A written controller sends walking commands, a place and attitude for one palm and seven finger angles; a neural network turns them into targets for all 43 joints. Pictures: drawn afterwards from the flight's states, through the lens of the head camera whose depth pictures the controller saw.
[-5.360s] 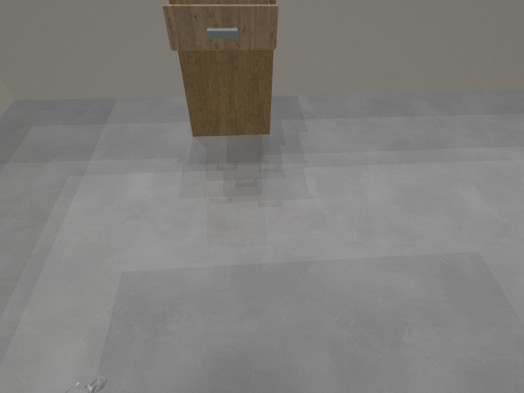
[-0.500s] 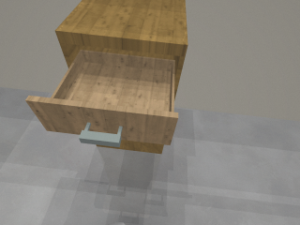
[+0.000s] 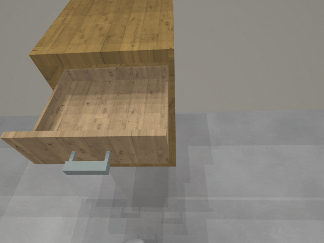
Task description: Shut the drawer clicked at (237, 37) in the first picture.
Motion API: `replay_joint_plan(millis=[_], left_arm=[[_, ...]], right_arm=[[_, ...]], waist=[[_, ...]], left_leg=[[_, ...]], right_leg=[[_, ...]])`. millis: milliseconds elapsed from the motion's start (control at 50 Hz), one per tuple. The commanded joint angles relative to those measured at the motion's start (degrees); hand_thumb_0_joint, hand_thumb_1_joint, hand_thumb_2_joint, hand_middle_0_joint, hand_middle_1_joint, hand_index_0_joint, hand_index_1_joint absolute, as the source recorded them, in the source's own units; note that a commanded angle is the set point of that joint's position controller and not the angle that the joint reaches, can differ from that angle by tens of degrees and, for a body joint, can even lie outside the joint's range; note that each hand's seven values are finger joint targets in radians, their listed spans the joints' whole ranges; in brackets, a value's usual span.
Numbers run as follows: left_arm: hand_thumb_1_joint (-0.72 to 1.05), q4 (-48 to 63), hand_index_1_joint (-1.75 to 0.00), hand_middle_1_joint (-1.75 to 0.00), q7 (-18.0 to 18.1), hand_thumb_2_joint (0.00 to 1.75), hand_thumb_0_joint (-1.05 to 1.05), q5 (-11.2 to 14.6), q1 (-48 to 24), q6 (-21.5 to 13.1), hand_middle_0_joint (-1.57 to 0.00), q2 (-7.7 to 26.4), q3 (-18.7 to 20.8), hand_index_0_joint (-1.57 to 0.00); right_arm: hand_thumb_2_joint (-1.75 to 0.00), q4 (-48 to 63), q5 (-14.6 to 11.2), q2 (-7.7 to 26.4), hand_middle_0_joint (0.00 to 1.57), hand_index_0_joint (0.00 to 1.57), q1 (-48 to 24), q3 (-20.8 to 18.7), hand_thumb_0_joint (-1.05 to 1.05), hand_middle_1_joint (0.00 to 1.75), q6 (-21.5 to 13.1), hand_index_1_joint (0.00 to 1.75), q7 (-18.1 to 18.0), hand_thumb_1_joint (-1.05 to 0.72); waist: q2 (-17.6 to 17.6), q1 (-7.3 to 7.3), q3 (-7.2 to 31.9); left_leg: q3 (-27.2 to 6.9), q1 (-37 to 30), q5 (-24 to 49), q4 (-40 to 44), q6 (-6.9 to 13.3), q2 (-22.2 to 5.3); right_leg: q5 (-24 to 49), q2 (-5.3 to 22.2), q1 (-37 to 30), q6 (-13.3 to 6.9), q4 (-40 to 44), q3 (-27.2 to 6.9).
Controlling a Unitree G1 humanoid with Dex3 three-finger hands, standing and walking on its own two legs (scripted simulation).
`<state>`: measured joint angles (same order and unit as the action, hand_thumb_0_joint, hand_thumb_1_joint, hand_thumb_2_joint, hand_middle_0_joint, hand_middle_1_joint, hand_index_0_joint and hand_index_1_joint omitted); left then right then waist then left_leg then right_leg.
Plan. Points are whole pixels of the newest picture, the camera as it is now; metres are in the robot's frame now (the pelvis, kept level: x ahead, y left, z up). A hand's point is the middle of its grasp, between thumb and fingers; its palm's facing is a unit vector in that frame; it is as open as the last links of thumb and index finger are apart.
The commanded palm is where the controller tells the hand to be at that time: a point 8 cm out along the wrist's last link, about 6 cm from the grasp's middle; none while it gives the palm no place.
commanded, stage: come to a stop and stand still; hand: left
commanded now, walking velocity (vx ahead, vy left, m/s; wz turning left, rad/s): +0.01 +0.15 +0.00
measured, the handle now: (89, 160) +0.32 +0.23 -0.02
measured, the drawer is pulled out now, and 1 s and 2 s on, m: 0.30 0.30 0.30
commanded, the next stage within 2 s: look again from close up in 0.50 s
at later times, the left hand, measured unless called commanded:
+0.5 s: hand out of the picture -0.07 +0.22 -0.17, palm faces +0.06 -0.98 -0.20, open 7.4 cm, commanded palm none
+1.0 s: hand out of the picture -0.02 +0.17 -0.17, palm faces +0.01 -0.98 -0.21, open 7.3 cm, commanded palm none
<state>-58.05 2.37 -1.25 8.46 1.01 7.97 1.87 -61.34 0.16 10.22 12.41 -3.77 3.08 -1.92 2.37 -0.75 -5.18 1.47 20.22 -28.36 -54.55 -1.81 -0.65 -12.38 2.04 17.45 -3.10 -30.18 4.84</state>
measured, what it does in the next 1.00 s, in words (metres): steps on the spot: left foot, then right foot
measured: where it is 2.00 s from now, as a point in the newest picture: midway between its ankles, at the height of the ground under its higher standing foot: outside the picture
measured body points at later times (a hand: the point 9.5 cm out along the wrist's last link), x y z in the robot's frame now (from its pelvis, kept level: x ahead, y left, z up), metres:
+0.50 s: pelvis -0.05 +0.03 +0.01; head -0.04 +0.04 +0.46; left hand -0.07 +0.27 -0.15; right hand -0.06 -0.18 -0.15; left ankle -0.09 +0.16 -0.74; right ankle -0.09 -0.08 -0.69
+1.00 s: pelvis -0.03 +0.00 +0.00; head -0.03 -0.01 +0.45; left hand -0.02 +0.22 -0.16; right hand -0.02 -0.22 -0.16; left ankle -0.05 +0.11 -0.74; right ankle -0.07 -0.08 -0.74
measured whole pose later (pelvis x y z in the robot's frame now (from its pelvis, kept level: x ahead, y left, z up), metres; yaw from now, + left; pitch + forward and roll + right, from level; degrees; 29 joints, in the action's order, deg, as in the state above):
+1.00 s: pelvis -0.03 +0.00 +0.00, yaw -1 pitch -1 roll +0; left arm -63.1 2.8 -0.8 17.0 -1.2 8.0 -0.6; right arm -63.0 0.8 9.4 15.4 0.2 -1.0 -2.1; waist 0.9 0.0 -0.3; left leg 4.6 10.2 -17.4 -28.4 1.0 -0.7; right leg -18.6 -2.1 7.6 -3.2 -26.8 4.4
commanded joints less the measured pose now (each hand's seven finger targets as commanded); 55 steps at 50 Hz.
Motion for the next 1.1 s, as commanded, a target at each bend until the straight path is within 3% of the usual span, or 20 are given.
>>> replay_joint_plan(millis=[0,120,200,220,240,280,360,460,520,560,580,600,620,640,700,720,780,860,920,1080], left_arm=[[0.90,2.50,-0.30,-0.30,0.50,0.90,0.00,-0.13,4.51,-1.00,-0.20,11.38,2.98,-0.20],[0.90,1.66,-0.30,-0.30,0.15,0.90,0.00,-0.65,5.26,-0.62,-0.20,12.36,3.51,-0.20],[0.90,0.86,-0.30,-0.30,-0.25,0.90,0.00,0.19,2.45,0.06,-0.20,10.38,2.62,-0.20],[0.90,0.93,-0.30,-0.30,-0.48,0.90,0.00,0.41,2.72,0.31,-0.20,8.55,2.05,-0.20],[0.90,1.30,-0.30,-0.30,-0.84,0.90,0.00,0.86,2.97,0.50,-0.20,5.83,1.49,-0.20],[0.90,1.03,-0.30,-0.30,-1.40,0.90,0.00,0.18,3.25,0.81,-0.20,4.88,1.69,-0.20],[0.90,-1.18,-0.30,-0.30,-2.14,0.90,0.00,-0.56,8.25,0.37,-0.20,5.46,2.12,-0.20],[0.90,0.02,-0.30,-0.30,-2.26,0.90,0.00,0.02,4.03,-1.29,-0.20,3.93,0.85,-0.20],[0.90,-1.77,-0.30,-0.30,-1.94,0.90,0.00,0.73,7.74,-2.04,-0.20,3.18,0.51,-0.20],[0.90,-4.68,-0.30,-0.30,-1.41,0.90,0.00,0.57,14.25,-2.57,-0.20,4.83,0.80,-0.20],[0.90,-8.21,-0.30,-0.30,1.54,0.90,0.00,-0.23,19.56,-3.45,-0.20,7.41,0.71,-0.20],[0.90,-5.33,-0.30,-0.30,0.91,0.90,0.00,0.00,16.18,-4.25,-0.20,8.67,-0.60,-0.20],[0.90,-3.92,-0.30,-0.30,0.44,0.90,0.00,-0.04,14.50,-5.11,-0.20,8.11,-0.50,-0.20],[0.90,-4.10,-0.30,-0.30,0.60,0.90,0.00,-0.02,13.78,-5.46,-0.20,6.95,-0.42,-0.20],[0.90,-2.67,-0.30,-0.30,1.07,0.90,0.00,-0.10,12.31,-5.33,-0.20,6.08,-0.46,-0.20],[0.90,-2.25,-0.30,-0.30,1.03,0.90,0.00,0.05,11.87,-4.97,-0.20,6.35,-0.52,-0.20],[0.90,-2.50,-0.30,-0.30,0.76,0.90,0.00,0.51,10.37,-4.07,-0.20,6.25,-1.09,-0.20],[0.90,-2.48,-0.30,-0.30,0.62,0.90,0.00,0.58,12.04,-3.08,-0.20,3.71,-1.58,-0.20],[0.90,-2.98,-0.30,-0.30,0.40,0.90,0.00,0.56,12.11,-3.06,-0.20,5.15,-1.54,-0.20],[0.90,-3.65,-0.30,-0.30,0.33,0.90,0.00,0.88,13.20,-3.50,-0.20,5.92,-1.79,-0.20]], right_arm=[[-0.90,2.40,0.38,3.38,0.20,0.20,3.25,-0.47,0.00,0.30,-0.20,0.30,0.49,-0.90],[-0.90,2.86,0.15,2.40,0.20,0.20,3.47,0.30,0.00,0.30,-1.17,0.30,0.97,-0.90],[-0.90,-0.64,0.57,1.59,0.20,0.20,11.73,1.13,0.00,0.30,-2.14,0.30,0.78,-0.90],[-0.90,-0.66,0.90,3.31,0.20,0.20,12.38,0.91,0.00,0.30,-2.43,0.30,0.58,-0.90],[-0.90,0.00,1.67,5.74,0.20,0.20,11.10,0.61,0.00,0.30,-2.71,0.30,0.46,-0.90],[-0.90,2.79,1.94,8.52,0.20,0.20,2.57,0.90,0.00,0.30,-2.51,0.30,0.33,-0.90],[-0.90,2.66,1.18,6.83,0.20,0.20,1.81,1.17,0.00,0.30,-3.80,0.30,-0.18,-0.90],[-0.90,-0.44,1.56,5.83,0.20,0.20,10.93,0.82,0.00,0.30,-4.76,0.30,-0.75,-0.90],[-0.90,-1.64,1.24,6.03,0.20,0.20,10.61,0.94,0.00,0.30,-4.66,0.30,-0.99,-0.90],[-0.90,-1.62,0.20,4.47,0.20,0.20,10.38,1.08,0.00,0.30,-4.71,0.30,-0.84,-0.90],[-0.90,2.16,-0.45,4.39,0.20,0.20,-0.46,1.51,0.00,0.30,-5.65,0.30,0.13,-0.90],[-0.90,4.70,0.58,0.63,0.20,0.20,2.69,2.20,0.00,0.30,-4.45,0.30,0.83,-0.90],[-0.90,4.08,1.54,0.25,0.20,0.20,4.27,2.36,0.00,0.30,-3.74,0.30,1.67,-0.90],[-0.90,2.94,1.15,-0.23,0.20,0.20,5.10,2.44,0.00,0.30,-3.70,0.30,1.78,-0.90],[-0.90,2.99,0.47,-0.14,0.20,0.20,5.93,2.80,0.00,0.30,-3.99,0.30,1.32,-0.90],[-0.90,2.94,0.46,-0.90,0.20,0.20,4.85,3.03,0.00,0.30,-3.94,0.30,1.32,-0.90],[-0.90,0.93,0.46,-1.25,0.20,0.20,8.07,3.41,0.00,0.30,-4.26,0.30,0.70,-0.90],[-0.90,-0.10,0.89,2.54,0.20,0.20,7.74,3.47,0.00,0.30,-4.39,0.30,0.30,-0.90],[-0.90,-0.61,0.77,1.82,0.20,0.20,6.50,4.03,0.00,0.30,-4.56,0.30,0.15,-0.90],[-0.90,-1.70,0.62,3.40,0.20,0.20,6.53,4.32,0.00,0.30,-4.90,0.30,-0.31,-0.90]], waist=[[-9.31,2.25,9.17],[-13.10,3.49,9.07],[-11.02,-0.52,6.89],[-5.42,-0.76,5.90],[4.35,-0.32,2.00],[9.17,2.05,-3.31],[6.16,2.90,-6.00],[6.50,-1.99,-0.55],[6.23,-0.70,4.20],[-0.38,1.31,8.69],[-8.01,5.33,2.42],[-11.37,1.30,1.73],[-6.36,0.83,3.17],[-12.39,0.21,5.31],[-10.74,-0.20,9.43],[-6.40,0.46,9.23],[-8.03,-1.22,5.99],[-1.12,0.16,-1.70],[2.08,0.60,-2.02],[-2.82,0.58,3.79]], left_leg=[[-2.23,3.12,1.19,-2.87,-1.36,-0.68],[-0.23,-2.53,0.93,14.95,-0.48,-0.56],[1.68,-18.46,11.35,33.59,1.14,0.59],[-3.23,-18.16,6.73,37.99,2.34,-3.12],[-12.35,-10.11,-4.29,44.55,4.88,-9.58],[-20.31,7.38,-16.76,53.77,9.39,-17.19],[-12.84,-0.80,-2.31,49.61,9.58,-13.22],[-12.35,-18.21,21.47,42.58,11.35,-14.16],[-9.56,-18.60,39.86,34.44,10.04,-12.82],[-4.48,-11.56,30.95,27.33,5.05,-7.93],[0.38,-3.93,17.74,16.92,1.71,-4.60],[-0.14,0.90,0.87,12.31,1.89,-2.18],[1.17,1.98,4.16,9.90,1.72,-1.98],[0.54,2.03,4.31,7.32,1.92,-2.62],[1.26,1.20,3.54,9.79,1.57,-2.50],[2.14,-0.78,5.43,13.54,1.38,-1.83],[2.54,-9.75,12.51,25.55,1.35,-0.79],[-3.07,-8.51,21.35,30.56,4.24,-7.15],[-3.43,-8.02,23.63,32.28,4.12,-6.07],[-2.48,-11.99,27.56,31.75,3.79,-5.57]], right_leg=[[29.49,15.70,-11.50,-8.33,10.21,-14.05],[7.55,14.45,-10.56,-7.61,14.69,-16.53],[-15.61,7.99,2.76,-0.65,15.73,-12.46],[-18.04,4.79,6.03,1.43,11.63,-10.05],[-14.61,0.68,6.50,3.50,5.42,-6.04],[-8.10,-1.37,-0.28,4.24,-11.95,-1.95],[-7.50,-0.94,9.90,3.89,-26.00,-4.71],[-12.30,0.36,12.29,4.40,-12.61,-2.66],[-8.39,-1.12,0.62,3.83,2.49,-1.30],[8.25,2.07,-13.98,3.45,12.26,-4.49],[28.31,7.31,-9.09,3.59,12.49,-12.31],[13.55,12.35,-6.21,0.30,14.90,-15.68],[18.36,12.91,-9.18,-2.61,14.44,-15.28],[22.40,11.79,-10.25,-3.70,14.11,-14.77],[39.07,11.36,-16.36,-6.60,9.16,-11.04],[38.79,10.57,-15.91,-6.96,8.54,-10.11],[23.70,7.82,-8.44,-4.24,7.51,-8.87],[1.91,2.74,-2.26,0.14,9.37,-8.14],[5.31,3.19,-4.96,-0.03,9.21,-8.42],[16.44,4.62,-9.91,0.20,8.56,-8.33]])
